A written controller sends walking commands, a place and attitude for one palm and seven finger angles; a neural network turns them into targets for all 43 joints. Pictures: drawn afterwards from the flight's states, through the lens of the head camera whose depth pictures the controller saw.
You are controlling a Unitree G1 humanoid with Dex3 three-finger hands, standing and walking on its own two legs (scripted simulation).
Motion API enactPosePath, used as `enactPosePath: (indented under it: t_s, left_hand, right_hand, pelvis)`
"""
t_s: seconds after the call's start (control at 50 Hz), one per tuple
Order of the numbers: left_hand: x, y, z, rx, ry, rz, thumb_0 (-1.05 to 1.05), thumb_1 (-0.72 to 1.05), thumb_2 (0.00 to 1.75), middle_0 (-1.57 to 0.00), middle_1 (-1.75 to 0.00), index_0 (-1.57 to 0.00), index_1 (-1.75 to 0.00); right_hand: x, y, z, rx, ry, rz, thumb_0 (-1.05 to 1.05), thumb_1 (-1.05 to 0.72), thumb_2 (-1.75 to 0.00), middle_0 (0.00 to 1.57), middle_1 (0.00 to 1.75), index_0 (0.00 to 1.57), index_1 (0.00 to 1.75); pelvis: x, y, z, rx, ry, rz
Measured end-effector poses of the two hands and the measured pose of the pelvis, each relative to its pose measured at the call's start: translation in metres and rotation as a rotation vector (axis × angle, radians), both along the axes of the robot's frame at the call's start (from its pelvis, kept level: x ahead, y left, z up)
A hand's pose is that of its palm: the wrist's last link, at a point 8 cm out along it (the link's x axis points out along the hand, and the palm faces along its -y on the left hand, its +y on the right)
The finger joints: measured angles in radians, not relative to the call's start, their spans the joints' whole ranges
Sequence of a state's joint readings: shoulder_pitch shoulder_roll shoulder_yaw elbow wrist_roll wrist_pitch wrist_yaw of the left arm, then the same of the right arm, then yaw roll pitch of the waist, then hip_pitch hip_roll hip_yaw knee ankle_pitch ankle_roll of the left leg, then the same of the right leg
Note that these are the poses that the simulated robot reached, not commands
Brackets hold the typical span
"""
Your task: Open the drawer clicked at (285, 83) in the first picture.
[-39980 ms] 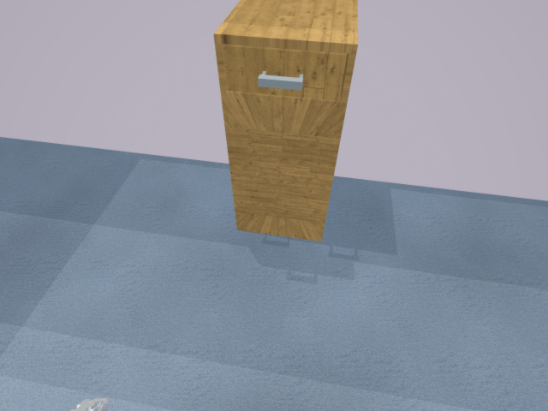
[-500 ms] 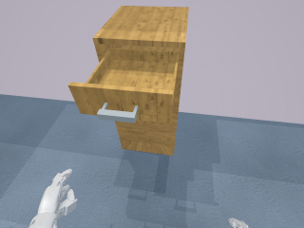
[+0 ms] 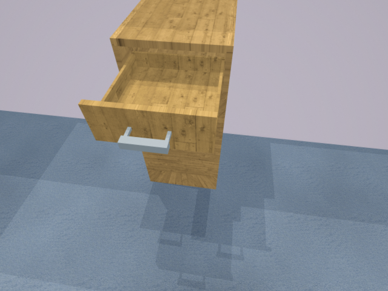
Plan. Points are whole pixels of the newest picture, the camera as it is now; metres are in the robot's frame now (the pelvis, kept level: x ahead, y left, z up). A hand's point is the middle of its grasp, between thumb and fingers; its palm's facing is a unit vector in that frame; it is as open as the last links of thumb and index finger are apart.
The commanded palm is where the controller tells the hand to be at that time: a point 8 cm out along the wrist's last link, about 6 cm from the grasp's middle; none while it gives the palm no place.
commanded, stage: let the arm hang, fingers relaxed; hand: left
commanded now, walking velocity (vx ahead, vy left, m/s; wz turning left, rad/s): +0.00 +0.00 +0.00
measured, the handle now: (146, 138) +0.47 +0.16 +0.02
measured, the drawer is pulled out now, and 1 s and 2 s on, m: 0.30 0.30 0.30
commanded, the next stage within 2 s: look to check the result in 0.44 s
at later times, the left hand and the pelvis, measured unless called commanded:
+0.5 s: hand out of the picture +0.00 +0.16 -0.17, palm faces +0.05 -0.98 -0.19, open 7.4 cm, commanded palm none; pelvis +0.01 +0.00 +0.00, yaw +0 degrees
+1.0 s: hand out of the picture +0.02 +0.16 -0.17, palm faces +0.06 -0.98 -0.20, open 7.4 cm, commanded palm none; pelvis +0.02 -0.01 +0.00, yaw +0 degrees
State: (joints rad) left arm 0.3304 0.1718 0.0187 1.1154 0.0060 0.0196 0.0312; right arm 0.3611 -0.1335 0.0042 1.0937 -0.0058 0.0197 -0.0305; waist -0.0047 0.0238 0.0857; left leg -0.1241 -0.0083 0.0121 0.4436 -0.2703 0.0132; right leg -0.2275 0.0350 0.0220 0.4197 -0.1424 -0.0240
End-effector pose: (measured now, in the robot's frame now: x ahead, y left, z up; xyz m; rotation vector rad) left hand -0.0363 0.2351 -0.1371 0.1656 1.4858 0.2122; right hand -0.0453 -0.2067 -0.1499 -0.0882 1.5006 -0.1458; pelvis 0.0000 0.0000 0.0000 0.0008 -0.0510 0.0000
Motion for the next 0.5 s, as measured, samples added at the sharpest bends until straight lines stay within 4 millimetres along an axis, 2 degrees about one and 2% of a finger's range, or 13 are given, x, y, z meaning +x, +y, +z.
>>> enactPosePath:
  t_s: [0.2,0.5]
  left_hand:
    - [0.028,-0.025,-0.008,-0.054,-0.083,-0.012,0.01,0.91,0.89,-0.2,-0.3,-0.19,-0.3]
    - [0.035,-0.023,-0.007,-0.049,-0.081,-0.002,0.01,0.91,0.89,-0.2,-0.3,-0.2,-0.3]
  right_hand:
    - [0.009,0.012,-0.002,0.026,-0.038,-0.01,0.01,-0.91,-0.9,0.2,0.3,0.2,0.3]
    - [0.012,0.005,0.0,0.004,-0.028,-0.013,0.01,-0.91,-0.9,0.2,0.3,0.2,0.3]
  pelvis:
    - [0.001,-0.002,0.0,0.004,0.004,-0.004]
    - [0.007,-0.003,0.0,0.003,0.009,0.0]
